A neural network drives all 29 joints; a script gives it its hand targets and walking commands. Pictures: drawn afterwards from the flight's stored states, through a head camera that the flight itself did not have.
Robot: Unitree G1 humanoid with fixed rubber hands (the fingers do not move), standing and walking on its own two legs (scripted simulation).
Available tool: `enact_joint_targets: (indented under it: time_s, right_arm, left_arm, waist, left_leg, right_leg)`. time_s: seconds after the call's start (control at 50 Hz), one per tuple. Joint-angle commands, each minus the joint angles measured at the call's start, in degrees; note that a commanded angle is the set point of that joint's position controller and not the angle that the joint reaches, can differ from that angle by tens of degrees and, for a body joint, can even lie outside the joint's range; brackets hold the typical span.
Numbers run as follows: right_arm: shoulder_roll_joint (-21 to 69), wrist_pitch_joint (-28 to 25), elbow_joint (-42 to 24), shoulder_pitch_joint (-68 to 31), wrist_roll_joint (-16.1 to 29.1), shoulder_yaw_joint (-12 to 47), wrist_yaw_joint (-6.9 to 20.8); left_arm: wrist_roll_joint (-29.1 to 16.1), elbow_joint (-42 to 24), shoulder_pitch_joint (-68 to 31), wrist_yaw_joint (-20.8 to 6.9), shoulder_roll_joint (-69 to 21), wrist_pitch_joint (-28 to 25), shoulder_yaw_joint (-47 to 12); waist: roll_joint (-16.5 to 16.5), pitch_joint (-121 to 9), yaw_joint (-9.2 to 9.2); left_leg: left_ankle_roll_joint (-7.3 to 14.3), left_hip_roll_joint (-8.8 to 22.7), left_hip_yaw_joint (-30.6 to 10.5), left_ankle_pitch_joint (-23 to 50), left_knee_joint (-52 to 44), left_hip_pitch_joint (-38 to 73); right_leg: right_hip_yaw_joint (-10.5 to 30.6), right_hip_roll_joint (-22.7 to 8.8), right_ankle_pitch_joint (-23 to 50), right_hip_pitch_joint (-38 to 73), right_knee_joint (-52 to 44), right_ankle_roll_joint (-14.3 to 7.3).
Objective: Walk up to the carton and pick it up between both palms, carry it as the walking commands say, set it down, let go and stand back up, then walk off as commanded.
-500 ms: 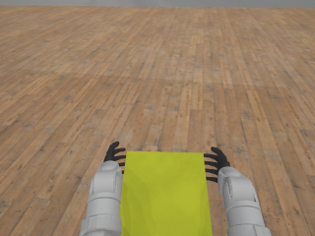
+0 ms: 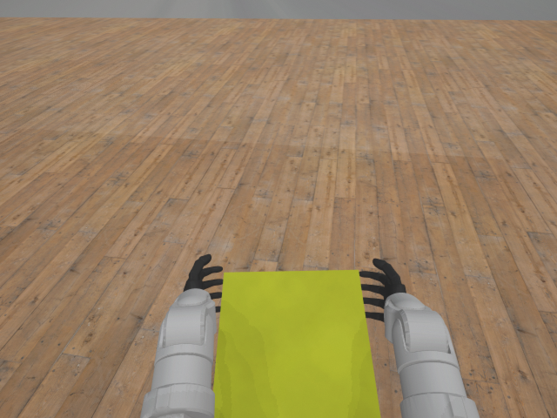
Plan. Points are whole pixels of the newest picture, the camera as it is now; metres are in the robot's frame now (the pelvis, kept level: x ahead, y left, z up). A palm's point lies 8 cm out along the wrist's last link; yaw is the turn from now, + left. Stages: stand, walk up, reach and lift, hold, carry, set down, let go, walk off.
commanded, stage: hold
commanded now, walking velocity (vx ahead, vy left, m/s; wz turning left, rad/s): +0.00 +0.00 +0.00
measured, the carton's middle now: (292, 357) +0.26 +0.00 -0.06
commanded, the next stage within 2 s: carry in 0.50 s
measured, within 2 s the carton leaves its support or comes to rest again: neither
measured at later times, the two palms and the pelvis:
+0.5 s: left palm (195, 299) +0.30 +0.15 +0.05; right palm (391, 302) +0.29 -0.15 +0.04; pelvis +0.00 +0.00 +0.00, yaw +0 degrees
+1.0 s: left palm (188, 237) +0.38 +0.16 +0.10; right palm (366, 237) +0.37 -0.12 +0.09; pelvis +0.10 +0.02 -0.01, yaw +2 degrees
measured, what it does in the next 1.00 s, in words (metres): steps on the spot: left foot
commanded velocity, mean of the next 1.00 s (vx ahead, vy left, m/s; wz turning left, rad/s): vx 0.27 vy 0.00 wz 0.00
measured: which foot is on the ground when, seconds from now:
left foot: down 0.00-0.84, up 0.86-0.98, down 1.00-1.00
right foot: down 0.00-1.00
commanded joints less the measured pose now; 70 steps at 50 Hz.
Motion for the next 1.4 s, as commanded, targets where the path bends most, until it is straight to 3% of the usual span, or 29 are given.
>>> enact_joint_targets:
  time_s: [0.0, 0.3, 0.46, 0.48, 0.56, 0.62, 0.66, 0.72, 0.78, 0.8, 0.82, 0.84, 0.86, 0.9, 0.94, 0.98, 1.0, 1.02, 1.04, 1.06, 1.12, 1.2, 1.24, 1.26, 1.28, 1.3, 1.32, 1.34, 1.38]
  right_arm:
    - [58.6, -4.1, -4.4, -41.3, 15.2, 34.3, 17.5]
    - [58.4, -4.3, -3.3, -37.7, 14.5, 32.6, 18.3]
    - [58.7, -4.3, -5.6, -40.4, 15.5, 34.6, 18.3]
    - [55.1, -5.4, -2.8, -41.2, 14.8, 34.4, 16.7]
    - [55.0, -2.8, -12.4, -46.5, 18.4, 39.6, 14.9]
    - [55.1, 0.5, -16.8, -44.6, 20.2, 40.9, 12.6]
    - [55.5, 4.0, -20.1, -44.2, 22.3, 42.0, 10.9]
    - [56.1, 9.9, -25.0, -37.0, 23.8, 43.4, 8.1]
    - [55.6, 15.2, -29.2, -32.2, 25.0, 43.0, 5.8]
    - [55.9, 16.4, -31.2, -31.8, 25.5, 43.0, 5.1]
    - [56.6, 17.4, -33.0, -31.0, 25.8, 42.7, 4.4]
    - [57.3, 19.0, -33.6, -31.4, 26.1, 43.2, 3.8]
    - [57.2, 20.2, -35.6, -32.3, 27.3, 43.3, 3.7]
    - [57.5, 22.4, -37.9, -34.4, 30.1, 43.3, 3.1]
    - [58.3, 23.5, -39.5, -31.6, 31.2, 42.4, 2.7]
    - [58.8, 24.6, -41.0, -30.7, 31.5, 42.2, 1.8]
    - [58.5, 24.8, -41.8, -28.3, 31.5, 42.0, 1.4]
    - [59.8, 25.1, -42.4, -28.5, 32.6, 42.4, 1.1]
    - [57.7, 25.2, -43.4, -28.9, 32.7, 41.9, 0.8]
    - [56.2, 25.5, -42.7, -26.4, 31.9, 40.7, 0.3]
    - [57.2, 26.5, -44.4, -27.9, 32.1, 41.9, 0.2]
    - [55.9, 28.5, -41.6, -28.5, 32.0, 41.5, 0.5]
    - [55.2, 29.0, -39.6, -28.6, 31.4, 40.7, 0.4]
    - [56.3, 29.3, -39.1, -29.3, 31.7, 41.3, 0.5]
    - [55.9, 29.7, -40.2, -30.4, 32.4, 42.2, 0.5]
    - [56.3, 29.7, -41.9, -32.6, 33.6, 42.9, 0.8]
    - [57.1, 29.3, -41.6, -31.8, 33.8, 42.7, 0.6]
    - [57.0, 29.0, -40.8, -31.1, 33.6, 42.5, 0.7]
    - [58.4, 28.0, -40.2, -28.5, 32.7, 41.9, 1.0]
  left_arm:
    - [-17.2, -3.1, -31.7, -22.3, -57.5, -1.5, -32.9]
    - [-17.4, -4.1, -28.7, -22.2, -58.7, -1.0, -34.1]
    - [-17.2, -3.8, -27.4, -22.1, -58.5, -1.1, -33.0]
    - [-17.0, -3.8, -30.7, -21.3, -56.0, -1.8, -35.6]
    - [-20.9, -13.2, -35.6, -18.9, -55.8, -0.2, -40.0]
    - [-23.4, -19.9, -37.0, -16.4, -56.4, 3.4, -43.9]
    - [-24.7, -24.8, -37.7, -14.8, -57.0, 7.6, -45.9]
    - [-26.5, -29.5, -32.8, -12.5, -56.3, 13.4, -45.1]
    - [-27.7, -31.4, -26.7, -10.5, -55.9, 18.6, -44.5]
    - [-28.2, -31.9, -25.1, -10.0, -56.1, 19.9, -44.4]
    - [-29.0, -32.9, -23.8, -9.3, -56.5, 21.0, -44.6]
    - [-29.4, -34.2, -23.3, -8.8, -55.4, 22.1, -44.0]
    - [-29.6, -34.8, -21.9, -8.2, -55.9, 23.1, -44.2]
    - [-29.5, -38.3, -22.1, -6.8, -56.6, 24.9, -43.2]
    - [-30.6, -42.6, -23.5, -5.9, -56.7, 25.9, -43.3]
    - [-31.0, -44.7, -23.1, -4.9, -56.7, 26.8, -42.3]
    - [-31.5, -44.9, -21.7, -4.6, -57.4, 27.1, -43.2]
    - [-31.8, -46.3, -21.8, -4.2, -57.6, 27.5, -43.2]
    - [-31.7, -47.2, -21.3, -3.9, -57.2, 28.0, -42.9]
    - [-31.5, -46.3, -19.9, -3.7, -55.8, 29.1, -43.1]
    - [-31.7, -45.1, -20.9, -4.2, -56.1, 29.5, -41.7]
    - [-30.2, -41.8, -18.4, -3.9, -54.9, 31.2, -38.7]
    - [-29.8, -39.9, -18.3, -3.6, -54.7, 31.8, -38.2]
    - [-29.6, -39.7, -17.8, -3.7, -54.6, 31.5, -37.7]
    - [-29.6, -39.6, -17.2, -3.5, -53.6, 31.2, -37.6]
    - [-29.3, -39.0, -15.7, -3.3, -55.0, 31.0, -37.4]
    - [-29.6, -40.4, -15.7, -3.4, -55.5, 30.7, -37.4]
    - [-29.6, -40.1, -15.8, -3.6, -55.7, 30.7, -37.4]
    - [-31.0, -42.7, -18.1, -4.0, -57.5, 30.0, -39.5]
  waist:
    - [-0.7, -13.9, 0.54]
    - [2.9, -16.4, -0.45]
    - [1.7, -17.8, 0.93]
    - [-0.4, -21.7, 0.58]
    - [-3.2, -13.8, 1.56]
    - [4.3, -11.1, 0.07]
    - [20.0, -11.3, -0.83]
    - [13.7, -11.9, -0.09]
    - [11.4, -14.4, 0.33]
    - [7.1, -17.2, 0.55]
    - [-1.9, -18.9, 0.99]
    - [-15.8, -16.4, 1.92]
    - [-15.8, -14.4, 2.06]
    - [-9.6, -14.2, 2.64]
    - [-8.8, -18.0, 2.02]
    - [-9.8, -20.9, 0.76]
    - [-6.0, -25.3, -0.22]
    - [-3.1, -29.7, -1.46]
    - [11.7, -30.5, -2.15]
    - [22.3, -28.5, -2.18]
    - [7.9, -20.7, -2.88]
    - [13.0, -14.2, -1.39]
    - [8.7, -17.7, 0.43]
    - [-5.4, -20.0, 1.65]
    - [-22.5, -20.9, 1.89]
    - [-21.4, -18.9, 2.84]
    - [-15.6, -17.6, 3.41]
    - [-10.0, -16.1, 3.74]
    - [-8.2, -15.7, 3.84]
  left_leg:
    - [0.3, -5.4, -6.0, -3.8, -4.1, 9.0]
    - [-0.4, -5.1, -6.2, 0.4, -5.0, 9.0]
    - [0.1, -5.1, -6.5, 1.3, -4.5, 9.2]
    - [-0.4, 6.9, -4.8, 8.8, 4.9, 4.3]
    - [1.5, 4.6, -5.2, -28.8, 3.4, -8.3]
    - [3.4, 8.6, -10.8, -31.6, -4.3, -2.0]
    - [8.1, 18.0, -25.1, -40.7, -17.4, 2.9]
    - [9.7, 18.1, -21.7, -35.3, -16.9, -1.5]
    - [6.4, 12.1, -12.7, -28.6, -7.9, -3.4]
    - [5.1, 9.6, -9.5, -23.5, -0.2, -5.9]
    - [3.4, 5.8, -4.6, -18.1, 10.8, -12.7]
    - [0.8, 0.3, 1.6, -15.3, 22.1, -26.8]
    - [0.2, 1.9, 1.5, -17.0, 22.3, -34.3]
    - [-0.2, 2.5, 0.7, -18.9, 19.5, -34.6]
    - [0.0, 2.1, 3.4, -15.8, 9.3, -26.6]
    - [-0.4, 0.6, 6.5, -6.0, -2.1, -11.7]
    - [0.4, 1.4, 4.3, -1.5, -2.8, 2.2]
    - [2.9, 5.5, -3.5, -4.0, -2.4, 19.4]
    - [6.2, 15.9, -17.8, 7.9, -1.5, 32.0]
    - [12.0, 21.7, -26.2, 23.4, -1.3, 40.2]
    - [14.0, 22.9, -24.9, 14.8, -4.4, 33.2]
    - [8.2, 16.5, -11.9, 3.0, -6.0, 12.9]
    - [4.7, 11.3, -3.2, 8.4, 6.8, 0.4]
    - [0.5, 6.0, 2.3, 7.2, 22.9, -13.0]
    - [-2.7, 0.3, 6.3, -7.9, 32.4, -30.6]
    - [-2.3, -1.1, 3.8, -21.8, 34.4, -41.5]
    - [-2.2, -0.7, 4.2, -24.3, 36.3, -47.6]
    - [-1.8, -0.1, 4.6, -25.0, 33.9, -50.5]
    - [-2.2, 0.8, 5.5, -24.4, 22.1, -48.6]
  right_leg:
    - [-1.0, 3.7, -5.9, 5.5, -9.7, -0.9]
    - [-1.5, 4.7, 0.2, 8.3, -8.8, -0.4]
    - [-1.3, 4.8, 0.7, 9.0, -8.4, -0.2]
    - [-1.4, -8.3, 13.1, 5.9, -1.4, -1.7]
    - [6.4, -9.0, -34.8, -1.9, -9.4, -4.1]
    - [1.2, -4.8, -27.9, -12.6, -1.6, -1.7]
    - [-10.9, 1.2, -12.1, -18.5, 18.7, 1.6]
    - [-10.8, -1.0, -13.0, -11.5, 14.7, 1.0]
    - [-12.5, 1.0, -9.4, 2.7, -3.4, 0.3]
    - [-8.7, -0.7, -9.3, 9.4, -7.5, -0.7]
    - [3.7, -8.5, -16.5, 15.3, -13.6, -3.3]
    - [21.1, -19.3, -19.2, 22.0, -19.3, -8.7]
    - [26.0, -23.3, -16.6, 25.3, -18.7, -13.1]
    - [23.0, -22.7, -5.7, 26.0, -16.7, -13.2]
    - [12.4, -19.0, -4.9, 24.0, -13.9, -10.2]
    - [2.1, -14.0, 5.1, 17.6, -8.1, -6.3]
    - [-3.7, -11.4, 13.3, 10.3, -0.9, -3.6]
    - [-8.7, -8.2, 16.3, -2.3, 8.9, -0.6]
    - [-12.7, -4.0, 5.8, -18.8, 19.1, 2.0]
    - [-12.8, -0.5, -15.3, -32.5, 20.2, 3.0]
    - [-9.9, -3.2, -22.8, -35.2, 19.5, 1.6]
    - [-14.9, -0.4, -8.7, -12.8, 0.7, 1.4]
    - [-13.5, -0.8, -3.6, 8.7, -6.7, 0.4]
    - [4.2, -11.3, -4.7, 22.1, -13.4, -2.2]
    - [20.6, -23.4, 21.1, 37.2, -10.2, -8.0]
    - [20.6, -22.6, 38.7, 43.5, -6.2, -12.5]
    - [17.3, -20.8, 52.7, 48.2, -2.4, -11.9]
    - [14.9, -20.3, 53.3, 48.8, -1.5, -10.6]
    - [11.4, -17.8, 49.3, 48.4, -1.6, -10.4]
